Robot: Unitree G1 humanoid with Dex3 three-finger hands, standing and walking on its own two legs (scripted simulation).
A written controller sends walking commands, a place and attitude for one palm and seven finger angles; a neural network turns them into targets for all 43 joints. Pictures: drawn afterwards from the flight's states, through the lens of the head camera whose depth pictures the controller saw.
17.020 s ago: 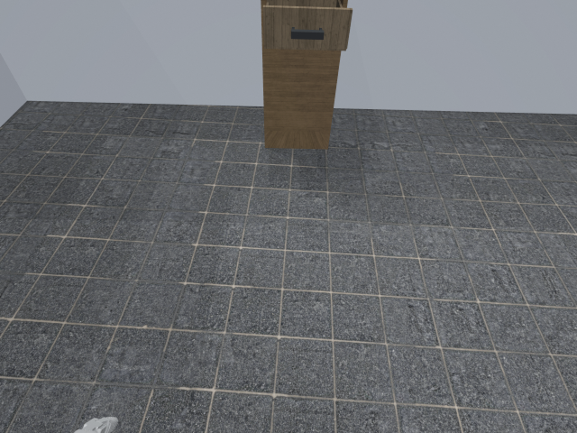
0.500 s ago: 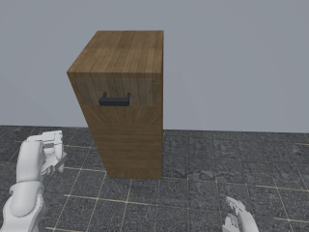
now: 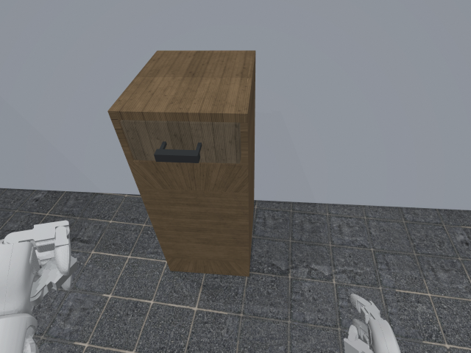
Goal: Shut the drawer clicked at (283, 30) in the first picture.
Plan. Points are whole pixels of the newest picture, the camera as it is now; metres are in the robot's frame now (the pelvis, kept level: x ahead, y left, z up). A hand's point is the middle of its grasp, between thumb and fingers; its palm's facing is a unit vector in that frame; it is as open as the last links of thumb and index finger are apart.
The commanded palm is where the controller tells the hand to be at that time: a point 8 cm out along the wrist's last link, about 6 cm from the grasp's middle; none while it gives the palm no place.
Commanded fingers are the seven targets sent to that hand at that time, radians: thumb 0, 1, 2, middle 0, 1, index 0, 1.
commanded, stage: step back with the hand held close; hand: left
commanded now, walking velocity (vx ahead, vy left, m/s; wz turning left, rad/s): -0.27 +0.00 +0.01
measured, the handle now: (179, 150) +0.62 +0.25 -0.01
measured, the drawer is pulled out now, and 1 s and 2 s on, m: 0.00 0.00 0.00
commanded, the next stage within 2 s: stop stepping back and stand still in 1.34 s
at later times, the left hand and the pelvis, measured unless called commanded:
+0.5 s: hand (45, 272) +0.16 +0.26 +0.15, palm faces +0.30 -0.81 -0.50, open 3.3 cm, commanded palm +0.10 +0.31 +0.17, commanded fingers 0.00 0.90 0.90 -1.40 -1.60 -1.40 -1.60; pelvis -0.03 +0.03 +0.00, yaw -1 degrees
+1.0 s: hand out of the picture +0.06 +0.28 +0.16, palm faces +0.40 -0.78 -0.47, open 3.3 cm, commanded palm +0.00 +0.32 +0.17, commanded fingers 0.00 0.90 0.90 -1.40 -1.60 -1.40 -1.60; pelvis -0.11 +0.03 -0.02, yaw +3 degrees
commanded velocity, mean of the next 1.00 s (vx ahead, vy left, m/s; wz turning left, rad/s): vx -0.30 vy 0.00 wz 0.00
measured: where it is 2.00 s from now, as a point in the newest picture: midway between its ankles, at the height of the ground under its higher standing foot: outside the picture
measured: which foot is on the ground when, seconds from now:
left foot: down 0.00-1.00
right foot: down 0.00-1.00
